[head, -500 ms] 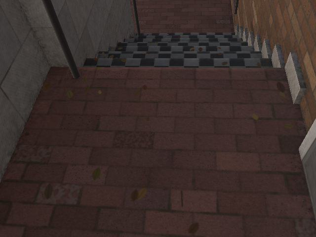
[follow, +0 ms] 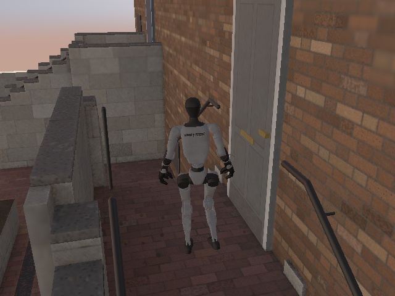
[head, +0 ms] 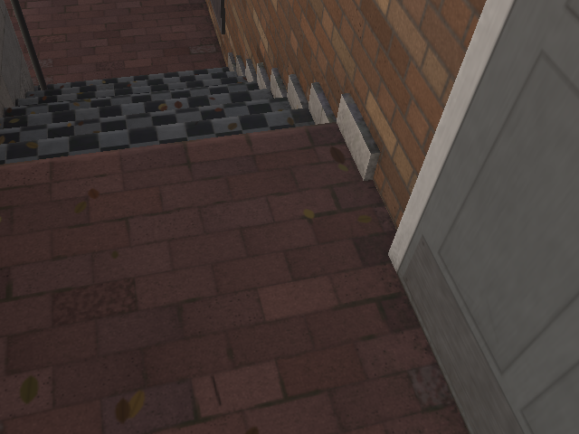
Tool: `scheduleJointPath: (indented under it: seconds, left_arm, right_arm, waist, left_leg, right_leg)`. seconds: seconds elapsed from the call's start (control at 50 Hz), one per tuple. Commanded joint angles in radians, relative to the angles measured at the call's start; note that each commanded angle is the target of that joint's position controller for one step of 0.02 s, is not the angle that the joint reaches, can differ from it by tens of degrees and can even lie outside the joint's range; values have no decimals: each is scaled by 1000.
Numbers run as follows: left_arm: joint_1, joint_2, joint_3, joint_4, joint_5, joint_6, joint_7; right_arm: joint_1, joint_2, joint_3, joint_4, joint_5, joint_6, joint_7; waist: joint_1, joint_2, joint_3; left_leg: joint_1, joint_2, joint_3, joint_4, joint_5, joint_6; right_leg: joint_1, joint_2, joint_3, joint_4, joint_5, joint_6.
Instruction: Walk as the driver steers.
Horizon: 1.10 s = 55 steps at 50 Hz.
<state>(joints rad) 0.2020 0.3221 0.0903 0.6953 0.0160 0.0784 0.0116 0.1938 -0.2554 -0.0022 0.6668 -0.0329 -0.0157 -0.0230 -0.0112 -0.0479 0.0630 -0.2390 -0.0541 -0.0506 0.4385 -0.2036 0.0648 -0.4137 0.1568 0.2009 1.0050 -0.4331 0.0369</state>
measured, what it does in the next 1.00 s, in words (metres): walks ahead, turning left: right foot, then left foot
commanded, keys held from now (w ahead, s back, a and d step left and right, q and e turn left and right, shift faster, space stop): shift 0.18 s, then w+shift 0.06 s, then w+q+shift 0.76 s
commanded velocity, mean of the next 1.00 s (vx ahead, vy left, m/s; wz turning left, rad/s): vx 0.59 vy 0.00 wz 0.46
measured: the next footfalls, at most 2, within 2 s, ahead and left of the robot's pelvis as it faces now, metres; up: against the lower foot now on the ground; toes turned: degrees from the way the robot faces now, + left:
right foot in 0.24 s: +0.01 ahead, -0.12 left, +0.00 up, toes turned +4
left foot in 0.68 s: +0.35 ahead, +0.23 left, +0.00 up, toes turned +20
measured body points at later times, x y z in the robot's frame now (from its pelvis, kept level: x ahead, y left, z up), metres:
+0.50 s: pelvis +0.09 +0.03 -0.01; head +0.10 +0.03 +0.44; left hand +0.07 +0.31 -0.13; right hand +0.26 -0.23 -0.11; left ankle +0.17 +0.16 -0.68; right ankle -0.03 -0.12 -0.74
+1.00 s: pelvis +0.43 +0.24 -0.01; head +0.45 +0.26 +0.44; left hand +0.52 +0.55 -0.08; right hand +0.55 -0.02 -0.12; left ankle +0.31 +0.21 -0.74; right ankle +0.70 +0.17 -0.66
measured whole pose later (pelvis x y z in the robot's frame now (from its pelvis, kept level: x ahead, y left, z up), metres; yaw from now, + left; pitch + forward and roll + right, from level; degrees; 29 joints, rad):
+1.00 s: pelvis +0.43 +0.24 -0.01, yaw +32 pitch +3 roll -1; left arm 0.04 0.27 -0.01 0.63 0.06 -0.05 -0.03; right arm 0.50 -0.28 -0.06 0.80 0.00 -0.05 0.02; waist -0.08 -0.02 0.01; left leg 0.00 -0.18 -0.18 0.30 -0.31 0.17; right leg -0.81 -0.12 0.05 0.86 -0.04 0.05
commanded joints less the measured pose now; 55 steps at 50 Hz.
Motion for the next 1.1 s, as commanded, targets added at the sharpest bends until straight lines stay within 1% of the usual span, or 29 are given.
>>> scheduleJointPath:
  seconds: [0.02,0.12,0.18,0.2,0.22,0.24,0.26,0.28,0.3,0.32,0.36,0.42,0.44,0.5,0.54,0.58,0.62,0.64,0.66,0.68,0.7,0.72,0.74,0.78,0.8,0.84,0.92,1.04,1.1]
  left_arm:
    - [31,63,14,-28,-2,5,-6]
    - [-17,17,-17,-7,-11,3,3]
    - [-10,5,-31,15,-18,-13,16]
    - [29,-5,-38,28,-10,-26,20]
    - [44,8,-37,35,7,-41,20]
    - [58,29,-37,37,23,-56,15]
    - [124,72,-29,39,32,-69,13]
    - [207,131,-9,56,19,-80,13]
    - [253,143,7,82,25,-98,15]
    - [242,104,0,81,36,-117,17]
    - [164,68,-6,62,38,-143,21]
    - [153,48,-9,67,26,-177,17]
    - [156,69,-3,69,21,-187,15]
    - [181,61,-3,91,22,-190,9]
    - [217,79,1,113,25,-193,6]
    - [196,81,-3,111,29,-192,-8]
    - [188,136,3,121,23,-187,-2]
    - [196,161,6,127,28,-179,-1]
    - [189,192,12,123,28,-165,0]
    - [173,192,8,105,28,-162,2]
    - [206,45,-31,50,24,-170,-19]
    - [122,32,-42,-23,27,-197,-34]
    - [-30,81,-35,-67,35,-208,-34]
    - [-2,59,-51,-51,40,-214,-29]
    - [35,47,-56,-44,54,-198,-29]
    - [49,47,-58,-42,65,-154,-34]
    - [-176,38,-69,-127,49,-131,-38]
    - [-372,23,-94,-185,27,-149,-51]
    - [-278,43,-91,-154,25,-158,-39]
  right_arm:
    - [-35,-100,-21,-61,5,-18,-4]
    - [25,-109,-24,-10,4,-17,-1]
    - [42,-121,-30,24,5,-7,5]
    - [66,-141,-38,38,7,-3,8]
    - [83,-178,-56,51,6,5,14]
    - [48,-177,-61,41,0,11,21]
    - [-23,-143,-53,4,9,11,34]
    - [-122,-96,-38,-41,23,0,47]
    - [-194,-90,-38,-70,14,-11,56]
    - [-184,-113,-49,-64,7,-21,59]
    - [-63,-118,-56,-17,5,-27,79]
    - [-76,-119,-65,-15,-12,-8,101]
    - [-95,-111,-64,-31,-15,-3,107]
    - [-169,-107,-65,-80,-6,13,123]
    - [-236,-98,-59,-122,-13,17,128]
    - [-231,-95,-54,-124,3,22,137]
    - [-183,-99,-55,-120,7,27,125]
    - [-96,-119,-65,-100,10,26,113]
    - [81,-149,-83,-54,15,20,101]
    - [306,-211,-114,18,5,15,86]
    - [299,-340,-145,38,1,15,65]
    - [290,-378,-150,0,23,16,61]
    - [267,-353,-147,20,19,19,58]
    - [230,-294,-134,45,11,3,38]
    - [168,-262,-122,33,16,-4,34]
    - [139,-208,-103,23,27,-23,37]
    - [212,-194,-96,41,35,-53,39]
    - [323,-229,-113,101,48,-56,23]
    - [262,-241,-107,121,46,-68,9]
  waist:
    - [21,180,-98]
    - [-16,213,-82]
    - [-12,228,-84]
    - [1,217,-124]
    - [2,205,-110]
    - [22,165,-72]
    - [79,61,-34]
    - [136,-88,49]
    - [167,-185,129]
    - [143,-90,140]
    - [67,-83,81]
    - [67,-80,36]
    - [71,-86,48]
    - [79,-93,89]
    - [95,-77,122]
    - [77,-75,122]
    - [35,-70,67]
    - [-15,-78,-8]
    - [-108,-79,-120]
    - [-215,-8,-247]
    - [-136,282,-280]
    - [-127,304,-400]
    - [-139,178,-255]
    - [-51,56,-102]
    - [3,53,-73]
    - [38,76,-41]
    - [-8,50,72]
    - [-101,82,33]
    - [-47,91,-48]
  left_leg:
    - [94,220,-176,-121,373,82]
    - [156,213,-183,-112,287,83]
    - [154,203,-188,-57,377,97]
    - [140,188,-195,-71,151,97]
    - [67,171,-221,-96,-211,98]
    - [-85,158,-241,-103,-515,91]
    - [-327,106,-213,-24,-614,65]
    - [-505,-4,-32,176,-452,20]
    - [-608,-2,32,399,-311,14]
    - [-646,29,-54,509,-255,15]
    - [-624,49,-85,570,-173,18]
    - [-608,59,-27,609,-70,-8]
    - [-608,75,-9,585,-39,-23]
    - [-606,118,32,505,32,-32]
    - [-594,146,79,450,36,-9]
    - [-495,143,136,403,24,44]
    - [-338,76,213,372,-59,96]
    - [-223,9,253,386,-131,117]
    - [-12,-60,277,374,-184,138]
    - [314,-82,202,298,-174,159]
    - [552,154,-252,108,-518,226]
    - [568,312,-804,-168,-775,292]
    - [499,296,-779,-216,-663,254]
    - [247,250,-566,-196,-382,218]
    - [115,195,-466,-204,-322,207]
    - [-16,140,-390,-240,-272,230]
    - [-84,89,-339,-331,-97,235]
    - [127,98,-366,-269,455,173]
    - [214,101,-304,-180,803,113]
  right_leg:
    - [6,-25,-20,52,43,36]
    - [90,-72,-85,-283,-3,39]
    - [179,-89,-155,-496,24,18]
    - [253,-76,-185,-591,81,-1]
    - [310,-70,-197,-607,83,-31]
    - [384,-115,-139,-595,-8,-75]
    - [504,-229,21,-658,-198,-146]
    - [521,-355,228,-794,-414,-227]
    - [504,-509,414,-904,-445,-300]
    - [485,-515,391,-916,-382,-307]
    - [494,-474,250,-921,-261,-265]
    - [486,-425,32,-945,-47,-204]
    - [472,-423,-21,-954,-12,-195]
    - [443,-419,-157,-970,68,-156]
    - [422,-441,-221,-991,93,-150]
    - [395,-437,-312,-971,215,-140]
    - [408,-429,-390,-847,696,-131]
    - [433,-428,-423,-664,1042,-129]
    - [391,-429,-438,-399,1260,-125]
    - [213,-402,-430,-68,1161,-96]
    - [-185,-261,-406,316,311,-45]
    - [-338,-145,-196,505,-14,-38]
    - [-445,-190,-107,532,101,-57]
    - [-385,-273,-131,403,168,-64]
    - [-307,-292,-131,345,164,-54]
    - [-252,-307,-136,273,138,-28]
    - [-327,-288,-202,3,299,21]
    - [-240,-173,-215,-348,567,-1]
    - [16,-119,-232,-496,568,-57]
